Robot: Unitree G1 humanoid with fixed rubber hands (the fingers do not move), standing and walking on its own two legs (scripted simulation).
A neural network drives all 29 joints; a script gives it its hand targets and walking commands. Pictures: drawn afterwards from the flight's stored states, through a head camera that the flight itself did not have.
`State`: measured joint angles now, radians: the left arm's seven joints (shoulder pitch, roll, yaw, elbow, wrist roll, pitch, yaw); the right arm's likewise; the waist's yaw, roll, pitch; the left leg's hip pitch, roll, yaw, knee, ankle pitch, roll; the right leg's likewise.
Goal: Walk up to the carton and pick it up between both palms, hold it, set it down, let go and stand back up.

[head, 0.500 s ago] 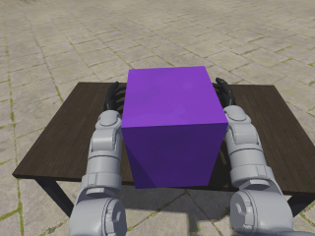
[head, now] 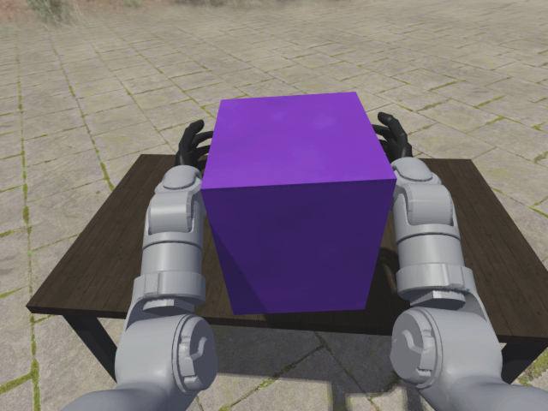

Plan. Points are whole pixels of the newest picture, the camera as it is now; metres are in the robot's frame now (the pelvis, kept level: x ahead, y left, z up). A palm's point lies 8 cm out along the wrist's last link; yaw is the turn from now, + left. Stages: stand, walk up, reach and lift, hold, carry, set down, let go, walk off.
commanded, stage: reach and lift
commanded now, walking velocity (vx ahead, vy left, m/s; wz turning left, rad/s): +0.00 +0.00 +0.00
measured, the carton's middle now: (293, 205) +0.38 -0.01 +0.16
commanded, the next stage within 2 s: hold in 1.06 s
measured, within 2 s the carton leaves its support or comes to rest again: neither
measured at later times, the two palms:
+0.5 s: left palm (177, 188) +0.35 +0.15 +0.22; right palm (394, 181) +0.35 -0.14 +0.22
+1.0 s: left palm (180, 197) +0.34 +0.15 +0.21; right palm (400, 190) +0.34 -0.14 +0.21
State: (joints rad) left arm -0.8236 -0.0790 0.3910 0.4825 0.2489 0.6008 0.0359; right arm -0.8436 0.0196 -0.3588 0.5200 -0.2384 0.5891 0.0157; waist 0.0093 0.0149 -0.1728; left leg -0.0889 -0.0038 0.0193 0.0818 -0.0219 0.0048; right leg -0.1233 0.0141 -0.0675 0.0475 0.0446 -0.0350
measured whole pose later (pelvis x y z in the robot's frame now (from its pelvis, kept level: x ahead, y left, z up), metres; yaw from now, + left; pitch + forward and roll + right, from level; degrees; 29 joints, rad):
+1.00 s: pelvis -0.02 +0.00 +0.00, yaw +0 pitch -1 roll +0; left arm -0.68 -0.05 0.26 0.26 0.16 0.73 0.05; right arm -0.70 0.03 -0.23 0.28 -0.16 0.73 -0.05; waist 0.00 0.01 -0.13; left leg -0.09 -0.01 0.02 0.14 -0.03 0.01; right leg -0.13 0.01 -0.07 0.11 0.04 -0.03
